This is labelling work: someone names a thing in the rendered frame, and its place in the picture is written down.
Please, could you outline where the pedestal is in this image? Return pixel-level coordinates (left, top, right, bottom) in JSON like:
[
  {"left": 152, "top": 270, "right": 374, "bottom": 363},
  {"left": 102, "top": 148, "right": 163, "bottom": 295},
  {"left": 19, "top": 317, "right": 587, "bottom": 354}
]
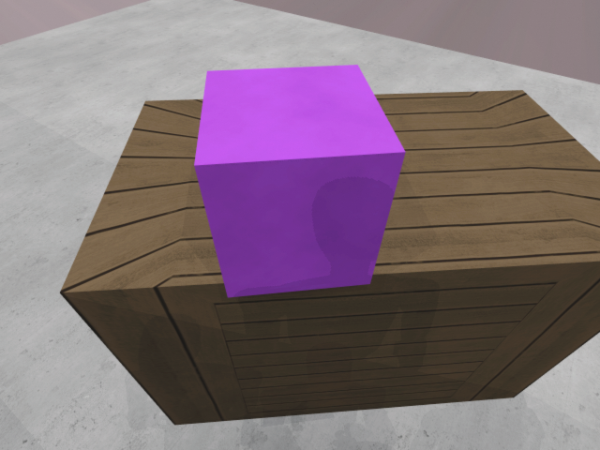
[{"left": 60, "top": 90, "right": 600, "bottom": 425}]

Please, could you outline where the carton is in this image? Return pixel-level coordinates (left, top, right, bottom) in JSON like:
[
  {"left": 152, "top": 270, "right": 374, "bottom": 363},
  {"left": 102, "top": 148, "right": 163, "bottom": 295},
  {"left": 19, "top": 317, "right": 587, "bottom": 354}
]
[{"left": 194, "top": 65, "right": 406, "bottom": 298}]

